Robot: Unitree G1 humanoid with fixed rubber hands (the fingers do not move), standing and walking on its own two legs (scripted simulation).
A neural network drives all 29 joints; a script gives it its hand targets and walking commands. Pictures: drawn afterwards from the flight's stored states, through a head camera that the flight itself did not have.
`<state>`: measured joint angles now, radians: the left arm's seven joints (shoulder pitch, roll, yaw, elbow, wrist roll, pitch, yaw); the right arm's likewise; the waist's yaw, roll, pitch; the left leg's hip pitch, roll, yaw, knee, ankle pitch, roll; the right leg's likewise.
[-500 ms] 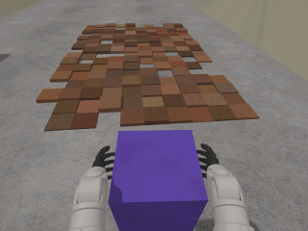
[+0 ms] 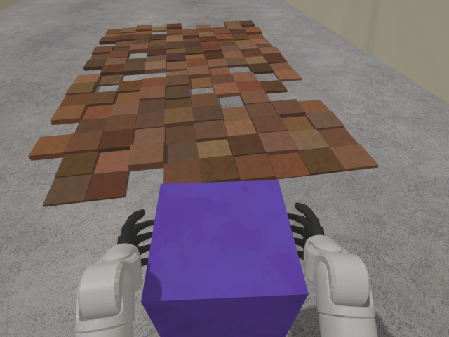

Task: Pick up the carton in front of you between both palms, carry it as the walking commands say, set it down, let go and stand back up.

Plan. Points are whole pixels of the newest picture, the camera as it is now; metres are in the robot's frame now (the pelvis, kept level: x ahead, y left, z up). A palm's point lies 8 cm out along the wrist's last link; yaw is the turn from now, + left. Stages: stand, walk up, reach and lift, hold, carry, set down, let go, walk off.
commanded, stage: carry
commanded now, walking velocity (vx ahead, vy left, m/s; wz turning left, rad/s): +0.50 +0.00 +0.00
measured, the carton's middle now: (222, 268) +0.28 +0.01 +0.01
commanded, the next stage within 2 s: none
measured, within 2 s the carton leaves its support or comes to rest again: neither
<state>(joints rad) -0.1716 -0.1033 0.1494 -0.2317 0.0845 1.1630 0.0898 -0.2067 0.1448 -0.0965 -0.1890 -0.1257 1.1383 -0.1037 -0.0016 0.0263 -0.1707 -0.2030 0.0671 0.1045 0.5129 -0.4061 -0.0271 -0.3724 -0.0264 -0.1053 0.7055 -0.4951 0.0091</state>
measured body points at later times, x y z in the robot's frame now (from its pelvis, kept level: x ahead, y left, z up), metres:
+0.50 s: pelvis +0.29 +0.04 +0.00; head +0.30 +0.04 +0.45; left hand +0.57 +0.19 +0.06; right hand +0.56 -0.12 +0.06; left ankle +0.33 +0.10 -0.73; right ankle +0.16 -0.07 -0.64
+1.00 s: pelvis +0.62 +0.00 +0.00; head +0.65 +0.00 +0.45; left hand +0.91 +0.17 +0.09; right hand +0.93 -0.13 +0.09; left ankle +0.48 +0.11 -0.63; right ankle +0.68 -0.06 -0.73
